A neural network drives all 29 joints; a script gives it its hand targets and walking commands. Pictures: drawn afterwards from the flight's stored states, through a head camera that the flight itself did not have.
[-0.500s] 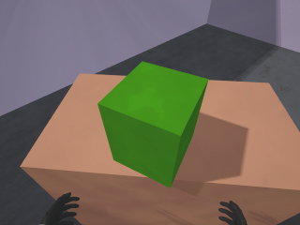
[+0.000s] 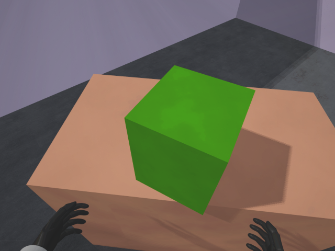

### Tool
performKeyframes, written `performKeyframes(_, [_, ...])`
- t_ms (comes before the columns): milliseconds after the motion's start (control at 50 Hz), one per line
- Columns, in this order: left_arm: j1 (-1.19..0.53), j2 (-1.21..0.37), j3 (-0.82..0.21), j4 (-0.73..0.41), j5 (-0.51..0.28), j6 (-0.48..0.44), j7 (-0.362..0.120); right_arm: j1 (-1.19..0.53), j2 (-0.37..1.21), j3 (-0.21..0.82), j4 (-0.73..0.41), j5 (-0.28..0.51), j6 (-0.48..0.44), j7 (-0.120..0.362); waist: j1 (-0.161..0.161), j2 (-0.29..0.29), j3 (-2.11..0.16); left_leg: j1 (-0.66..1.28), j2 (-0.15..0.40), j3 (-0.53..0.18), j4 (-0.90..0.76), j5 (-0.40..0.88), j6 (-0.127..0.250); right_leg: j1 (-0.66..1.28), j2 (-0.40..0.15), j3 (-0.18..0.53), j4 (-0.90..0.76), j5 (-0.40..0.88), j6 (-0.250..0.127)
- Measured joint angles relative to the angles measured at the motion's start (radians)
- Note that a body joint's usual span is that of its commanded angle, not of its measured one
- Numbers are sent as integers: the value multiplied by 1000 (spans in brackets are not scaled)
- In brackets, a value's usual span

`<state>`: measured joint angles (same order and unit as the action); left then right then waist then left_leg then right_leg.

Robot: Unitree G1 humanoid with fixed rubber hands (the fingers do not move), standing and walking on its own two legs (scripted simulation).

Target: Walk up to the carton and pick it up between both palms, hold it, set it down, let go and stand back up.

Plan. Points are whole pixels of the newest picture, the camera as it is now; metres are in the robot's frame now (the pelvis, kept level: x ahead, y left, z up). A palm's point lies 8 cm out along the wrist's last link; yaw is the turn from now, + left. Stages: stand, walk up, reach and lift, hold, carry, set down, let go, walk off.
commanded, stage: reach and lift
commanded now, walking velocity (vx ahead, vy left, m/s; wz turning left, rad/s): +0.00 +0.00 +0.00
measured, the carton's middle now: (188, 140) +0.37 -0.01 +0.07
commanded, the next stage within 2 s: none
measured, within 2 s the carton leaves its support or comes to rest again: neither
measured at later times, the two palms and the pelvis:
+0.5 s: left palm out of the picture +0.12 +0.30 +0.04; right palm out of the picture +0.10 -0.15 +0.04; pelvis -0.01 +0.02 +0.00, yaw +2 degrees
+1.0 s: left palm (44, 187) +0.23 +0.28 +0.09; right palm (271, 219) +0.18 -0.15 +0.10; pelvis +0.00 +0.02 +0.00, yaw +1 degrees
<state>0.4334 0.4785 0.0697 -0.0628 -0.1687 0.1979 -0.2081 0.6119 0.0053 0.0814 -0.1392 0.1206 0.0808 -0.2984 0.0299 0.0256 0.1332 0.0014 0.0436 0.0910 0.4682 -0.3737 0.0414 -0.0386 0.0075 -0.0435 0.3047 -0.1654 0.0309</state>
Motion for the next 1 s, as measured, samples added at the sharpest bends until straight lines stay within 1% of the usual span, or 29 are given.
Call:
performKeyframes(240, [49,58,3,-93,-43,-52,-18,80,30,37,-109,13,-43,-52,13,-9,20,3,-3,-9,23,-11,12,22,-1,-2,-11,5,-6])
performKeyframes(300, [60,82,3,-109,-80,-69,-23,107,21,53,-144,-4,-52,-64,14,-12,32,7,-6,-16,27,-10,13,33,-4,-6,-15,7,-8])
performKeyframes(480, [88,148,15,-156,-143,-132,-33,179,21,70,-221,-4,-102,-92,30,-6,56,-13,-12,-35,60,-14,24,30,-6,-12,-3,5,-33])
performKeyframes(580, [73,192,-7,-153,-186,-145,-37,171,33,85,-250,-9,-92,-109,28,-3,53,-28,-13,-46,89,-24,29,22,-5,-17,19,-8,-49])
performKeyframes(640, [51,209,-22,-155,-206,-131,-31,131,33,83,-255,-7,-56,-117,22,-7,47,-26,-13,-49,94,-28,31,26,-3,-15,23,-12,-58])
performKeyframes(700, [16,213,-38,-170,-211,-85,-19,68,24,67,-258,10,11,-122,15,-12,30,-18,-14,-47,88,-27,32,34,-3,-8,17,-11,-58])
performKeyframes(760, [-33,191,-51,-204,-201,-9,-10,0,14,44,-288,37,95,-133,11,-17,-5,-16,-14,-37,78,-28,35,32,-2,5,8,-7,-42])
performKeyframes(800, [-72,173,-55,-218,-195,44,-12,-48,3,35,-309,55,153,-138,4,-22,-24,-7,-16,-31,63,-24,35,37,-3,14,-3,-4,-36])
performKeyframes(920, [-202,132,-21,-231,-155,226,-23,-174,-48,12,-355,118,354,-147,-21,-42,-37,33,-22,-16,12,-9,32,63,-5,39,-31,4,-33])
performKeyframes(960, [-231,120,4,-246,-140,277,-24,-195,-68,-2,-372,138,398,-144,-29,-45,-36,39,-23,-13,0,-6,31,65,-4,50,-38,8,-32])
performKeyframes(1000, [-246,106,29,-266,-126,313,-24,-200,-86,-18,-391,153,419,-137,-37,-44,-35,42,-22,-12,-10,-2,28,65,-2,57,-45,14,-31])
